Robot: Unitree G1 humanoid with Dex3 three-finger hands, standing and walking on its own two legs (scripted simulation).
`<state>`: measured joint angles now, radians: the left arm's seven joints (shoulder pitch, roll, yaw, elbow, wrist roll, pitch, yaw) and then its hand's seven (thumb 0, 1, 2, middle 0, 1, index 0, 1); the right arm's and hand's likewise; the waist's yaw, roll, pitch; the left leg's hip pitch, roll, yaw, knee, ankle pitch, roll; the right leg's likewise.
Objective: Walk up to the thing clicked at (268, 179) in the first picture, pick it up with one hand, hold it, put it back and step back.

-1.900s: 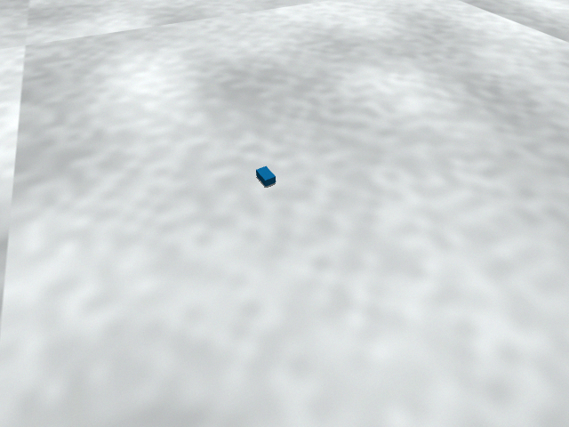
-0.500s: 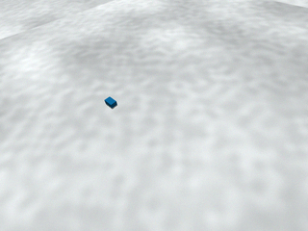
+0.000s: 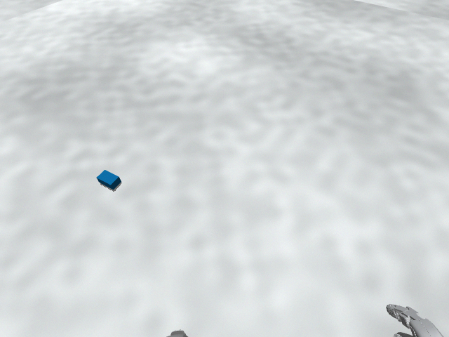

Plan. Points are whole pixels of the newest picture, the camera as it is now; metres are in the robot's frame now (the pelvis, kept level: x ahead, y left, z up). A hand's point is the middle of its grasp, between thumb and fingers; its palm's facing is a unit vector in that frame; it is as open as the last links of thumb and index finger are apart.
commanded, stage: walk up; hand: left
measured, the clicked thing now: (109, 179) +1.05 +0.59 -0.71
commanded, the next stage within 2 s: none
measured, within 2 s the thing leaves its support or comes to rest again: neither
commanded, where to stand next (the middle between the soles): +0.59 +0.65 m, yaw -35 degrees
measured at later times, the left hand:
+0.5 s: hand (17, 277) +0.30 +0.40 -0.08, palm faces -0.18 -0.78 -0.60, open 7.3 cm
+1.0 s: hand out of the picture +0.48 +0.56 -0.11, palm faces -0.38 -0.75 -0.54, open 7.4 cm
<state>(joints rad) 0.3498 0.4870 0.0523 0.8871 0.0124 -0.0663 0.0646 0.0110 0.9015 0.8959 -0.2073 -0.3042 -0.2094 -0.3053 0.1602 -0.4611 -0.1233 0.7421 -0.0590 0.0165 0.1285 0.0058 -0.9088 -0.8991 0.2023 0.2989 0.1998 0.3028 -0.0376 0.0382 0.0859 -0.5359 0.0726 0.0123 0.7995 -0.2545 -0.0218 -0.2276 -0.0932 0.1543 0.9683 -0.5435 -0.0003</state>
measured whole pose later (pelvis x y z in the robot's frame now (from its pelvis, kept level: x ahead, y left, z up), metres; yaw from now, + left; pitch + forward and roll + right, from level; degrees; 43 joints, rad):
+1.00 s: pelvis +0.30 +0.31 +0.02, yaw -22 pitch -1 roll +0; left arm 0.30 0.42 0.04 0.90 -0.01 -0.08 0.09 0.01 0.91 0.90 -0.20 -0.30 -0.21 -0.30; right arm 0.31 -0.43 -0.09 0.73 -0.07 0.07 0.07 0.00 -0.90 -0.90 0.21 0.30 0.20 0.30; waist -0.09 0.06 0.12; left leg -0.30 0.01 0.16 0.72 -0.41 0.08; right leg -0.49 0.00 -0.12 0.83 -0.32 -0.04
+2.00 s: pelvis +0.50 +0.70 -0.01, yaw -32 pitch -2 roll +1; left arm 0.31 0.47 0.07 0.84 0.06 -0.05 0.07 0.01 0.90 0.90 -0.21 -0.30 -0.21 -0.31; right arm 0.25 -0.49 -0.12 0.76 -0.02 0.08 0.05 0.00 -0.91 -0.90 0.20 0.30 0.20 0.30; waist 0.03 0.09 0.08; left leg -0.40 0.09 -0.05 0.89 -0.49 -0.02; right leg -0.53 -0.15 0.09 0.92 -0.41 -0.02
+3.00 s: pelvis +0.52 +0.69 +0.02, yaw -38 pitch -2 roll +1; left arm 0.16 0.37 0.04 1.02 0.02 0.01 -0.01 0.01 0.91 0.90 -0.20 -0.30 -0.20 -0.30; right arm 0.18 -0.41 -0.02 1.02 0.00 -0.02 -0.01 0.01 -0.91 -0.90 0.20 0.30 0.20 0.30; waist 0.01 0.02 0.10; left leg -0.34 0.00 -0.03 0.67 -0.30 -0.03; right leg -0.31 -0.03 0.00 0.74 -0.40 0.00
